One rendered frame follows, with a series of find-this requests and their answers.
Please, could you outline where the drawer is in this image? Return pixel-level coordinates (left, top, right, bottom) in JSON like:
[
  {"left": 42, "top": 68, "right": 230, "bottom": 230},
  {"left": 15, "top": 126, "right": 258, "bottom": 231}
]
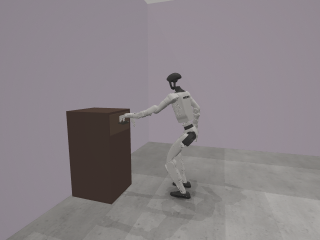
[{"left": 109, "top": 111, "right": 129, "bottom": 136}]

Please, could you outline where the cabinet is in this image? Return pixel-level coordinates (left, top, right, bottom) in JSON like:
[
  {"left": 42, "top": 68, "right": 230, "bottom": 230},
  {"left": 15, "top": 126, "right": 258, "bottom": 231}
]
[{"left": 66, "top": 107, "right": 132, "bottom": 205}]

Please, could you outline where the robot right shin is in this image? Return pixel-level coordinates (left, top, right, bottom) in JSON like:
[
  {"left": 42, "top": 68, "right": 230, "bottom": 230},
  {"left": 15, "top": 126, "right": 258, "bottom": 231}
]
[{"left": 176, "top": 158, "right": 187, "bottom": 183}]

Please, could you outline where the left robot hand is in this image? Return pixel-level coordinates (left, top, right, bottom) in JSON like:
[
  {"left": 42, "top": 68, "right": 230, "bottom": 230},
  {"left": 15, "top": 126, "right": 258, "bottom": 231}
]
[{"left": 119, "top": 113, "right": 136, "bottom": 127}]

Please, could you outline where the handle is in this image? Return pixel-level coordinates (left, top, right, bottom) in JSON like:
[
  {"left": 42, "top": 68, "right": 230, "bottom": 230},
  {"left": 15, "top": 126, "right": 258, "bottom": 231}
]
[{"left": 118, "top": 120, "right": 129, "bottom": 125}]

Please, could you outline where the robot right upper arm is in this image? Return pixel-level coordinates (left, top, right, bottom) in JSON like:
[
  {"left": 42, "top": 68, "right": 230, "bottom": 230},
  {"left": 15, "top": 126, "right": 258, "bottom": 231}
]
[{"left": 186, "top": 91, "right": 200, "bottom": 114}]

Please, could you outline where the robot left forearm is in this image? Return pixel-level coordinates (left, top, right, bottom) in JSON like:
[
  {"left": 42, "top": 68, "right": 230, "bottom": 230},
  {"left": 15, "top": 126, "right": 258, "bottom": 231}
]
[{"left": 132, "top": 105, "right": 158, "bottom": 119}]

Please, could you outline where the robot left upper arm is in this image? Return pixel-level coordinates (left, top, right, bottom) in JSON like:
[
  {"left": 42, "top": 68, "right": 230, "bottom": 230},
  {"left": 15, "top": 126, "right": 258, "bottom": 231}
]
[{"left": 153, "top": 93, "right": 179, "bottom": 114}]

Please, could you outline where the robot left foot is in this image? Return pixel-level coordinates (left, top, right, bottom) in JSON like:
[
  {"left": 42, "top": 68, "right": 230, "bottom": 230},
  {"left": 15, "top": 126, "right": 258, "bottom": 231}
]
[{"left": 170, "top": 190, "right": 191, "bottom": 199}]

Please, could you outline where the robot right forearm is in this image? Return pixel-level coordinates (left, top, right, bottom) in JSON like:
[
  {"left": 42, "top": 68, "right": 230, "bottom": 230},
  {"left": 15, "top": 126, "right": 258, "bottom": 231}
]
[{"left": 192, "top": 111, "right": 200, "bottom": 128}]

